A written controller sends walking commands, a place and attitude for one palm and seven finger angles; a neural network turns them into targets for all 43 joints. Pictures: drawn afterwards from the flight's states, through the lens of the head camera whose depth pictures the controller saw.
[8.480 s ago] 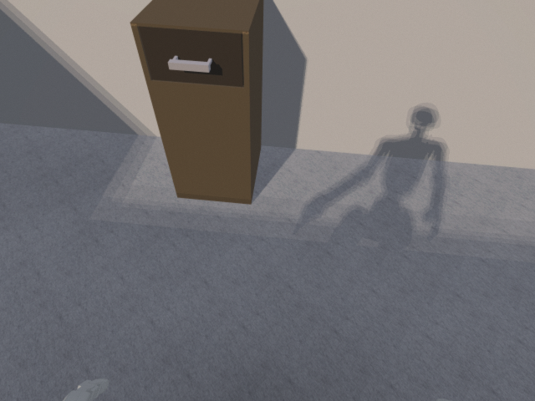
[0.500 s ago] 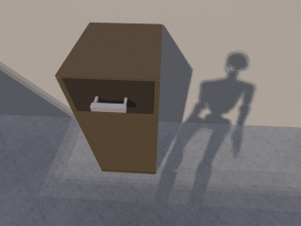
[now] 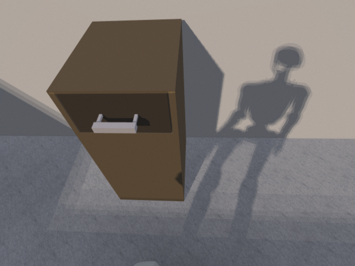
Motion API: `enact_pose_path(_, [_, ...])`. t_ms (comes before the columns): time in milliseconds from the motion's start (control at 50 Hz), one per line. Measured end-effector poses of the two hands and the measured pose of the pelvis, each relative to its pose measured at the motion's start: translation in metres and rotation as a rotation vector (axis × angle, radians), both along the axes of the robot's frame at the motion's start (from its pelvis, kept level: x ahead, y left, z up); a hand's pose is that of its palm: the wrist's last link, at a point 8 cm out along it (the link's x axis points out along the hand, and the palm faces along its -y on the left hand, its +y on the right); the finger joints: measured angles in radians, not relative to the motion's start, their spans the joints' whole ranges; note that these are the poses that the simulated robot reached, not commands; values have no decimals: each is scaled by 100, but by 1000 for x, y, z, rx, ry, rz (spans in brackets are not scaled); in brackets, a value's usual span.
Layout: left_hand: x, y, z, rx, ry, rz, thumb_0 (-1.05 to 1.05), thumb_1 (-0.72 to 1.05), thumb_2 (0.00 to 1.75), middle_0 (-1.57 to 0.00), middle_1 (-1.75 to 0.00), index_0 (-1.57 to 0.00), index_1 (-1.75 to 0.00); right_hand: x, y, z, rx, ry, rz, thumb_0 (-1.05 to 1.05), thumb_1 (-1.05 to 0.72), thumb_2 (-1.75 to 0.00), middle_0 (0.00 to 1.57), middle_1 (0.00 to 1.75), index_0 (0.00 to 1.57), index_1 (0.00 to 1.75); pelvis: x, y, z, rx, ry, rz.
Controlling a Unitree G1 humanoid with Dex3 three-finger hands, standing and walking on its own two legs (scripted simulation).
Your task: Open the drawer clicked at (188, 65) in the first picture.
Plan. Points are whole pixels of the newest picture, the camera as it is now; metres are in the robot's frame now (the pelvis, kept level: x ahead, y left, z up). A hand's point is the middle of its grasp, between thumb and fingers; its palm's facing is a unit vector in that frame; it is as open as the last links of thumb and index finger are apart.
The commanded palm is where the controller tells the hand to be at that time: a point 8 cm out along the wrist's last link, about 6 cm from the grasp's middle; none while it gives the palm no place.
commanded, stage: come to a stop and stand still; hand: left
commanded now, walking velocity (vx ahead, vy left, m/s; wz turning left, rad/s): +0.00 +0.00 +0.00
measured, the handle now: (116, 122) +0.50 +0.25 -0.02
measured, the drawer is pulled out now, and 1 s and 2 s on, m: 0.00 0.00 0.00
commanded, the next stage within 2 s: look again from close up in 0.68 s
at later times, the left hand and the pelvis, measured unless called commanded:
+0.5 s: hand out of the picture -0.04 +0.14 -0.16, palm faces +0.11 -0.98 -0.16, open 7.3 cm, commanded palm none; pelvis -0.03 -0.02 +0.02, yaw +2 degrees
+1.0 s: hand out of the picture -0.05 +0.16 -0.16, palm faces +0.06 -0.98 -0.17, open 7.3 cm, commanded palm none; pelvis -0.03 +0.01 +0.01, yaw +2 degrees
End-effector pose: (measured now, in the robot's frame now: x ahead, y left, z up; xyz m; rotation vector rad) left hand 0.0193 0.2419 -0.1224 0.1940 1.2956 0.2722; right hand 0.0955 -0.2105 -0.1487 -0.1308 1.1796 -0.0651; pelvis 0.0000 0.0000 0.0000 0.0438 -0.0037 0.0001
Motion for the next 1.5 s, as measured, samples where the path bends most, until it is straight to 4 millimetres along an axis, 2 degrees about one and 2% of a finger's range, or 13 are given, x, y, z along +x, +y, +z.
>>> enact_pose_path(140, [-8,-16,11,2,-30,-12,0,92,90,-20,-30,-20,-30,-35,-33,6,-12,70,-33,0,-91,-89,20,30,20,30,-7,-19,9,-4,-1,30])
enact_pose_path(260, [-19,-36,2,-64,-26,-5,0,92,90,-20,-30,-20,-30,-69,-44,17,-55,132,-35,0,-91,-90,20,30,19,30,-15,-25,12,-20,13,45])
enact_pose_path(360, [-38,-40,-9,-103,6,30,0,93,90,-20,-30,-21,-30,-97,-38,21,-77,180,-14,0,-91,-90,20,30,19,30,-22,-26,13,-35,1,48])
enact_pose_path(640, [-97,-59,-5,-160,134,50,0,92,90,-20,-30,-20,-30,-145,-10,19,-14,253,-15,1,-91,-90,20,30,19,30,-35,-21,20,-41,-12,38])
enact_pose_path(780, [-107,-64,-5,-174,159,59,0,91,90,-20,-30,-20,-30,-161,-1,19,-1,290,-28,0,-91,-90,20,30,19,30,-34,-18,20,-41,-8,36])
enact_pose_path(860, [-106,-60,-7,-162,153,25,0,91,90,-20,-30,-20,-30,-158,-1,13,0,277,-44,0,-90,-90,20,30,20,30,-38,-11,14,-69,0,31])
enact_pose_path(920, [-100,-48,-10,-153,151,7,0,91,90,-20,-30,-20,-30,-153,3,11,-5,239,-59,0,-90,-90,20,30,19,30,-37,-3,12,-69,2,31])
enact_pose_path(1060, [-62,-15,-6,-107,63,-11,1,91,90,-20,-30,-20,-30,-145,22,11,2,200,-48,0,-91,-90,20,30,19,30,-29,13,13,-53,-6,28])
enact_pose_path(1160, [-44,0,-3,-89,21,-18,1,92,90,-20,-30,-20,-30,-138,32,11,6,197,-32,1,-91,-90,20,30,19,30,-25,20,14,-47,-12,25])
enact_pose_path(1260, [-39,5,-2,-90,31,-22,1,92,90,-20,-30,-20,-30,-133,35,13,-2,203,-31,1,-91,-90,20,30,20,30,-21,26,15,-45,-13,21])
enact_pose_path(1380, [-47,4,-6,-106,73,-19,0,92,90,-20,-30,-20,-30,-128,33,15,-21,216,-34,1,-91,-90,20,30,20,30,-17,30,15,-49,-9,20])
enact_pose_path(1420, [-25,11,8,-33,-9,-145,2,93,90,-20,-30,-20,-30,-118,25,21,-55,142,-31,2,-92,-89,20,30,20,30,-19,30,14,-43,-5,3])
enact_pose_path(1500, [54,29,70,225,-375,-307,3,91,88,-21,-32,-21,-32,-77,0,32,-117,-120,-45,3,-93,-89,20,30,20,30,-21,30,9,-21,20,14])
